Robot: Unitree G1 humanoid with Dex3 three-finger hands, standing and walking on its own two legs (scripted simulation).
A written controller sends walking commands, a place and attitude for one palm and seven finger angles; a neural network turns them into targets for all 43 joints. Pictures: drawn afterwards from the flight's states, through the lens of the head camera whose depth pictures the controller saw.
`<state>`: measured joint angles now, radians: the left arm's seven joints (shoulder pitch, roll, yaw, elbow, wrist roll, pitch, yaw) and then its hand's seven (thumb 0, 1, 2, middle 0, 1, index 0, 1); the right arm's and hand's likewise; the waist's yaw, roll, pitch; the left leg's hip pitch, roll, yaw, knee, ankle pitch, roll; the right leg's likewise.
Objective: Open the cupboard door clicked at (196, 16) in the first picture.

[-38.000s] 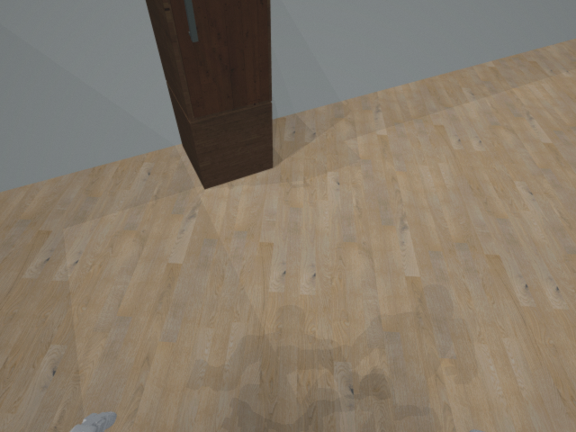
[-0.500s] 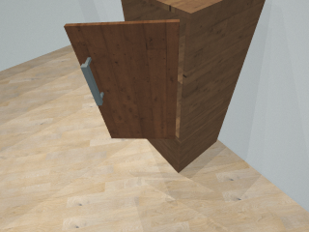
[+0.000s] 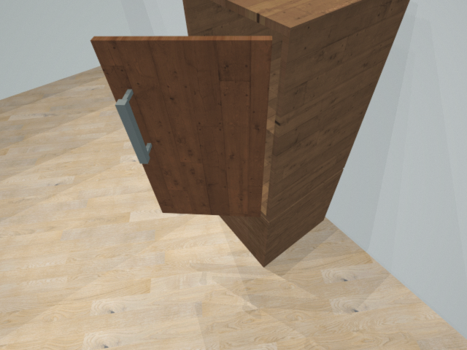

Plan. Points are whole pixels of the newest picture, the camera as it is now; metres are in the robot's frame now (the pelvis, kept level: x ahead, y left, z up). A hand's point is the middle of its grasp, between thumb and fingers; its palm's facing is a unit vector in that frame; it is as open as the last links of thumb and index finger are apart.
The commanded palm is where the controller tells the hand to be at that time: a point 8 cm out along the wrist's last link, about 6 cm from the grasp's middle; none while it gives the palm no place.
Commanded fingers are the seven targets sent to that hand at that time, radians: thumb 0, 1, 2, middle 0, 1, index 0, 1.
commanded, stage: come to a stop and stand still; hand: left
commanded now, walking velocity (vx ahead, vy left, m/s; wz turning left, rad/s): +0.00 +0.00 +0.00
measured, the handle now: (137, 128) +0.55 +0.26 +0.06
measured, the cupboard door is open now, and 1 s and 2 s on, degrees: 49 49 49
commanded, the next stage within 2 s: look again from close up in 0.04 s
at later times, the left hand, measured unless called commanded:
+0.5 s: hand out of the picture +0.00 +0.17 -0.17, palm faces +0.04 -0.98 -0.21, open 7.3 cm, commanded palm none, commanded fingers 0.00 0.90 0.90 -0.20 -0.30 -0.20 -0.30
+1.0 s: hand (127, 294) +0.20 +0.19 +0.01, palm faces +0.12 -0.99 -0.04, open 7.7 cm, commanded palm +0.11 +0.25 -0.05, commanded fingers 0.00 0.57 0.76 -0.22 -0.51 -0.22 -0.51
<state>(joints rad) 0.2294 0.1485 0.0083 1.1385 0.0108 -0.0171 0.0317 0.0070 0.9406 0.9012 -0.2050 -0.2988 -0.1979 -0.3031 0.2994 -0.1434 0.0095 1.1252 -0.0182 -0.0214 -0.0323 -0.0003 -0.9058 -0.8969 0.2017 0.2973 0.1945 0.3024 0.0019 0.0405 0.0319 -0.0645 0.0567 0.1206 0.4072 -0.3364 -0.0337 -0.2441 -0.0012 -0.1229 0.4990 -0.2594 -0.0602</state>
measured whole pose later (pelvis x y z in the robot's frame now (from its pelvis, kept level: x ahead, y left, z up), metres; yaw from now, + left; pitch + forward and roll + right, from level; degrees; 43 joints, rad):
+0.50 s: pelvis +0.00 +0.00 +0.00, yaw +0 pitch +0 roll +0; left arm 0.25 0.15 0.01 1.14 0.01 -0.01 0.03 0.01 0.93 0.90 -0.20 -0.30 -0.20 -0.30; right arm 0.31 -0.13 0.01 1.15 -0.02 -0.02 -0.03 0.00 -0.91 -0.90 0.20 0.30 0.19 0.30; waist 0.01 0.02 0.04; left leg -0.06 0.06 0.12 0.40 -0.33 -0.04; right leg -0.23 0.01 -0.13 0.48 -0.25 -0.06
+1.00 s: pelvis -0.03 +0.02 -0.02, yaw +1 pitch +6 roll +2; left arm 0.28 0.16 0.10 0.18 -0.19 -0.31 -0.08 0.02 0.81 0.85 -0.21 -0.38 -0.20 -0.38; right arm 0.22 -0.27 -0.05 0.74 0.03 -0.31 -0.04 0.02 -0.92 -0.90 0.20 0.30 0.20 0.30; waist -0.02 0.01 -0.09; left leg -0.36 0.02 0.10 0.66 -0.40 0.00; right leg -0.51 -0.06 -0.12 0.70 -0.29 -0.04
